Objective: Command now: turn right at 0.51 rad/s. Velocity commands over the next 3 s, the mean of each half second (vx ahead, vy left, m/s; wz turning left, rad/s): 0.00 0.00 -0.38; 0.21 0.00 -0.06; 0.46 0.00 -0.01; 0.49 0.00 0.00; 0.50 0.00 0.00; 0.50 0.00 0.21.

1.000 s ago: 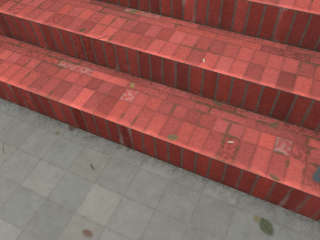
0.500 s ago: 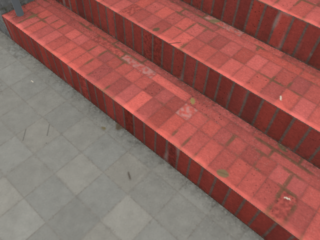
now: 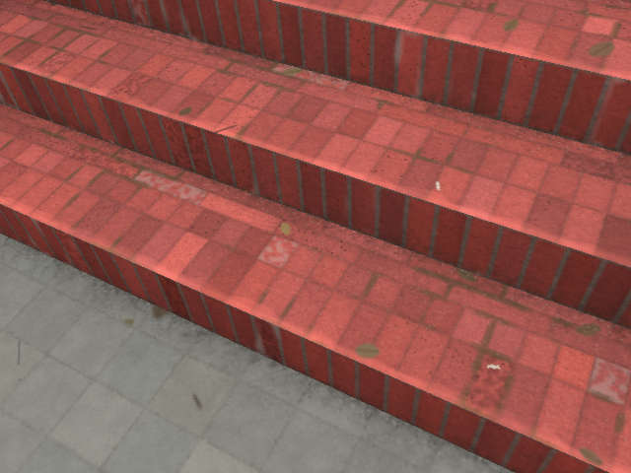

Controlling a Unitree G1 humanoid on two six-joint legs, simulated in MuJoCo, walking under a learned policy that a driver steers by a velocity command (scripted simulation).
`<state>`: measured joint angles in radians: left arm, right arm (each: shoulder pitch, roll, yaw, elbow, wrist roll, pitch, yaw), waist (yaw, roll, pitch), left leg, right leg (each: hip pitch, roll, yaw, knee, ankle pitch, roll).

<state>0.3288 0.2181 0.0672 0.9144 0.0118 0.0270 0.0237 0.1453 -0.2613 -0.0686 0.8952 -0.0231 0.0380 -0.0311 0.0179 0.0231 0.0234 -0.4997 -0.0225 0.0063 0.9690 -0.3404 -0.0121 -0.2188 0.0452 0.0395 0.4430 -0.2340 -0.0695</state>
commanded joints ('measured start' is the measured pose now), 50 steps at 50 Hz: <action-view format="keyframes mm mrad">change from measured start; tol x16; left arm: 1 -21 146 35 -66 -7 -23 0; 50 7 158 10 137 8 -105 -20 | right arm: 1 -4 -58 -11 -52 4 -13 -1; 33 95 -122 17 11 10 -38 13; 46 -102 -58 9 -84 2 -80 73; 50 162 -96 -16 2 -2 -92 49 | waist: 1 -16 -107 -53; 14 -23 -153 -88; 18 -14 181 -55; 32 -10 111 -44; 36 67 -230 125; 50 -109 -54 30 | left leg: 1 -103 9 -33 45 -5 -25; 12 118 -16 -42 -267 -82 -4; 15 347 -22 -18 -595 103 22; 17 493 338 -417 -788 172 109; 20 263 318 -357 -751 289 231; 30 416 210 -216 -632 500 189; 34 118 103 -178 -583 -211 113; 39 -148 58 -25 -99 -92 72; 46 69 58 48 -320 35 42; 50 525 2 71 -495 75 69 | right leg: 1 150 -220 252 -110 445 -160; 14 42 -182 379 -36 451 -113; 18 -209 95 94 365 -360 41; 21 -166 46 120 508 -208 59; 32 158 4 -37 -134 -17 61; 36 172 -308 455 -326 -597 -155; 42 211 -255 276 -336 -158 -142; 47 69 -255 198 -298 -88 -123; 50 -110 -185 110 -52 57 -76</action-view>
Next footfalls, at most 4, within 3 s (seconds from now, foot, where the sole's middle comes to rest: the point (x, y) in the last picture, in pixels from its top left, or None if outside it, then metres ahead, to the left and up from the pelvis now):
0.32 left None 0.05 0.12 -0.78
0.66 right None -0.03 -0.08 -0.78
1.00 left None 0.19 0.13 -0.78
1.48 right None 0.42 -0.08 -0.78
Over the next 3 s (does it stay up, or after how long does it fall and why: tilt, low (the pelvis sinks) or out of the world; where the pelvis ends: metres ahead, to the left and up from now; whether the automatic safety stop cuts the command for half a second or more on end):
stays up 1.13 -0.05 0.34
